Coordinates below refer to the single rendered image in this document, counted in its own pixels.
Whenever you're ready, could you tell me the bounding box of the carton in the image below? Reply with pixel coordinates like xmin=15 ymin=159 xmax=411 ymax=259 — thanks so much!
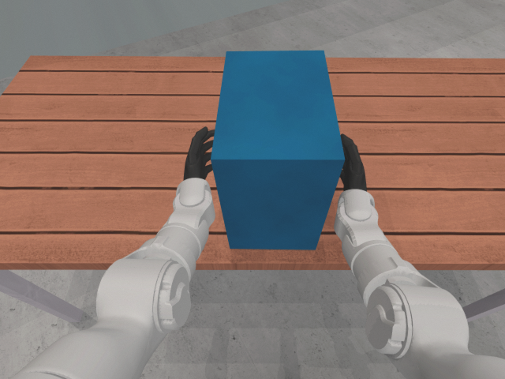
xmin=211 ymin=51 xmax=345 ymax=250

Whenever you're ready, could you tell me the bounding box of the robot left upper arm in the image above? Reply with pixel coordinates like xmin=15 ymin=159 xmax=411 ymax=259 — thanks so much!
xmin=9 ymin=258 xmax=191 ymax=379

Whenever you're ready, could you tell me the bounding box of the robot left forearm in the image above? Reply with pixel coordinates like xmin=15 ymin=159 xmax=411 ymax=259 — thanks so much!
xmin=96 ymin=178 xmax=215 ymax=316

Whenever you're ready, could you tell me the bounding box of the table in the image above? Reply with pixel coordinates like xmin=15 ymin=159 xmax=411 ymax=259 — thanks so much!
xmin=0 ymin=55 xmax=505 ymax=322

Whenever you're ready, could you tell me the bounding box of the robot right forearm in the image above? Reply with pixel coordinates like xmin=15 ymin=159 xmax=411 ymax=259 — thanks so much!
xmin=334 ymin=189 xmax=469 ymax=342

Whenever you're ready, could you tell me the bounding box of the robot right upper arm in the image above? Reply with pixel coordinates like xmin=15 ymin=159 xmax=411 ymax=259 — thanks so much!
xmin=365 ymin=283 xmax=505 ymax=379

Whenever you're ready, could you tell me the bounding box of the robot right hand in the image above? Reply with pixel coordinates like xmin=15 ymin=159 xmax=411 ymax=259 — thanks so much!
xmin=340 ymin=133 xmax=367 ymax=192

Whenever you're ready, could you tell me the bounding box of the robot left hand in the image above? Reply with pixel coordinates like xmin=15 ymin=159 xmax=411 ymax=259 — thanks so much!
xmin=183 ymin=126 xmax=215 ymax=181

